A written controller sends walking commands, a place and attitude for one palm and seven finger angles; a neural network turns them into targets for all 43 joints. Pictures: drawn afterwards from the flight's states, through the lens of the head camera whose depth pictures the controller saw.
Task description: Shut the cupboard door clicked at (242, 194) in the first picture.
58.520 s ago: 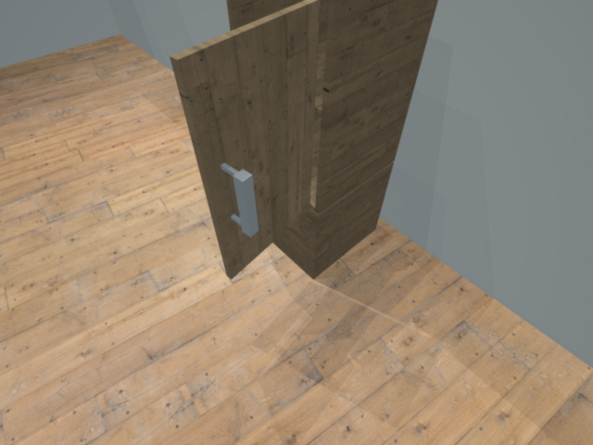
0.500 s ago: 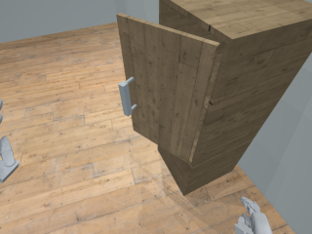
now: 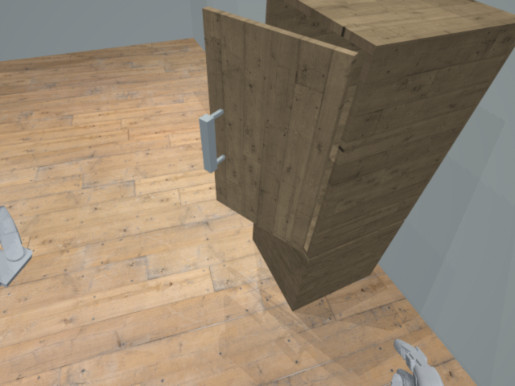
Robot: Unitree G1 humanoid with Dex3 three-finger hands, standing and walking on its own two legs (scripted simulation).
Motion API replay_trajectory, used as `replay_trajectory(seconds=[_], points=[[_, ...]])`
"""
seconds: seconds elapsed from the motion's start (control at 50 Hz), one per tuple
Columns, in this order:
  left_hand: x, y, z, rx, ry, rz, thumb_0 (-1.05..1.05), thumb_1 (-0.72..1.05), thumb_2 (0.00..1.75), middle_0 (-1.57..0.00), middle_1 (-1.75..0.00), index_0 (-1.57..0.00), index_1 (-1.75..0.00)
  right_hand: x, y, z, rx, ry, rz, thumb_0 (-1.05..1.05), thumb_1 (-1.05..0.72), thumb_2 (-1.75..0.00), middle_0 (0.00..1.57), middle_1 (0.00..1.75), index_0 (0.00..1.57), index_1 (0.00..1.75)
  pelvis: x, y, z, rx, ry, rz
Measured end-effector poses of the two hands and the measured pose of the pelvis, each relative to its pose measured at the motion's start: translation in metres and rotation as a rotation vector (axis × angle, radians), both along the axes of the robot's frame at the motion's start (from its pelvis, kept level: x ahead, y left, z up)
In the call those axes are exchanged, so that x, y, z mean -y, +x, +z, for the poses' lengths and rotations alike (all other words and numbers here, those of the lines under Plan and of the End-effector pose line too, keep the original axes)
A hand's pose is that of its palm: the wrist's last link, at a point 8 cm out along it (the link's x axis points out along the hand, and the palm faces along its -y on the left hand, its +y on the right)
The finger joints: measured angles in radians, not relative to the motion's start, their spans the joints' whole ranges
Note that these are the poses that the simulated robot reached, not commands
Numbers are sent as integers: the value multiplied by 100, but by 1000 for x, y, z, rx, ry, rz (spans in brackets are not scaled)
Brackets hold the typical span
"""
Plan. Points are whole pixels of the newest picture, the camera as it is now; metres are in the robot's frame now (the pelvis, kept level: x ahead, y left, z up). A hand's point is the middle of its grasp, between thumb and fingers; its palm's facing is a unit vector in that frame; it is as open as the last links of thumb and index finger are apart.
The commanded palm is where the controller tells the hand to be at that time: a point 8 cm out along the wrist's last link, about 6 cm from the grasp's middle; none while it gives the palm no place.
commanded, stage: step back with the hand held close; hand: left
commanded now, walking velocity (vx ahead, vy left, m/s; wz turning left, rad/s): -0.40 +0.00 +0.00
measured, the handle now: (214, 141) +0.70 +0.15 -0.04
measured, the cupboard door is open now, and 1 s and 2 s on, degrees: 28 28 28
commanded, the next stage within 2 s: stop stepping back and stand still in 0.68 s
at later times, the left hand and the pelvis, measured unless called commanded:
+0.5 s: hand out of the picture +0.12 +0.28 +0.19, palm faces +0.47 -0.77 -0.44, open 7.4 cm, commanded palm +0.05 +0.32 +0.20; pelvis -0.07 +0.01 +0.00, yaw +3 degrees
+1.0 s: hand out of the picture +0.07 +0.27 +0.20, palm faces +0.37 -0.83 -0.41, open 7.4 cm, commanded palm -0.01 +0.31 +0.20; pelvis -0.17 +0.02 +0.02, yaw -3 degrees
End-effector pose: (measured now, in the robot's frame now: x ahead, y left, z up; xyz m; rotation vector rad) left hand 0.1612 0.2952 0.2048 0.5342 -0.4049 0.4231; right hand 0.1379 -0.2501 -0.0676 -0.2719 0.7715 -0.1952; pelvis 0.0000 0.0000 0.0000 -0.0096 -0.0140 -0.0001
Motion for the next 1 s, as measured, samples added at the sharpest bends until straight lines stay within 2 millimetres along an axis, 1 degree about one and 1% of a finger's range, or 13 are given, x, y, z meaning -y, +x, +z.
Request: replay_trajectory(seconds=[0.1,0.18,0.32,0.4,0.52,0.58,0.64,0.68,0.74,0.78,0.84,0.92,1.0], points=[[-9,-8,-1,-36,50,-2,1,89,90,-21,-30,-21,-30,-2,-17,1,4,-1,-32,2,-90,-90,20,30,20,30,-3,-10,1,-3,-15,18],[-13,-22,1,-42,85,30,1,89,90,-21,-30,-21,-30,-5,-22,-1,11,12,-24,2,-90,-90,20,30,20,30,2,-16,-1,-20,-17,15],[2,-44,-9,-44,19,1,1,89,90,-21,-30,-21,-30,-9,-25,-4,18,23,33,2,-90,-90,20,30,20,30,6,-42,-2,-19,-13,22],[5,-59,-6,-33,11,-36,1,89,90,-21,-30,-21,-30,-13,-33,2,12,13,39,2,-90,-90,20,30,20,30,0,-53,1,-24,-11,44],[-22,-84,6,6,65,-7,1,89,90,-22,-30,-21,-30,-25,-51,9,32,-24,25,2,-90,-90,20,30,20,30,-13,-72,1,-18,-64,67],[-38,-99,16,36,62,43,1,89,90,-22,-30,-21,-30,-37,-61,10,27,1,34,2,-90,-90,20,30,20,30,-13,-81,7,-21,-98,85],[-46,-116,16,40,15,88,1,89,90,-21,-30,-21,-30,-47,-67,14,35,38,55,2,-90,-90,20,30,20,30,-13,-89,12,-43,-105,70],[-44,-126,10,19,-25,94,1,89,90,-21,-30,-20,-30,-52,-70,15,50,56,75,2,-90,-90,20,30,20,30,-11,-97,13,-61,-95,50],[-28,-134,-4,-12,-49,53,1,90,90,-20,-30,-20,-30,-55,-76,11,81,69,110,1,-90,-90,20,30,20,30,-6,-117,6,-82,-44,-3],[-16,-135,-10,-21,-78,0,1,90,90,-20,-30,-20,-30,-54,-86,9,73,60,111,1,-90,-90,20,30,20,30,-8,-130,6,-58,-50,-27],[-6,-132,-1,15,-72,-86,2,89,90,-21,-30,-20,-30,-51,-107,11,55,41,67,1,-90,-90,21,30,20,30,-12,-134,9,-46,-29,-48],[-11,-125,9,42,-30,-133,1,89,90,-21,-30,-21,-30,-40,-136,17,87,19,-26,2,-90,-90,21,30,20,30,-18,-149,7,-30,-17,-39],[-19,-131,9,-63,-15,-104,1,89,90,-21,-30,-21,-30,-30,-172,26,99,31,-82,2,-90,-90,20,30,20,30,-17,-169,16,-17,-18,-55]])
